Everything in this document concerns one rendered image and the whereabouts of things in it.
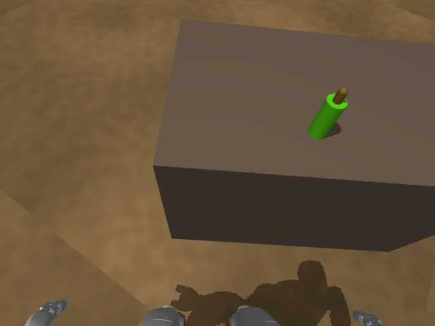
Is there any bottle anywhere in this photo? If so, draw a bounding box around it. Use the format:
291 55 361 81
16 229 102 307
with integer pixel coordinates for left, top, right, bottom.
308 87 348 140

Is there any left robot hand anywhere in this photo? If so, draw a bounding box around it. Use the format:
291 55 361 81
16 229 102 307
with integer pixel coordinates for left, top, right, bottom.
25 300 67 326

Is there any right robot hand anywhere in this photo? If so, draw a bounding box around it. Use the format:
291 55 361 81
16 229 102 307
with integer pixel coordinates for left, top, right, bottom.
353 310 386 326

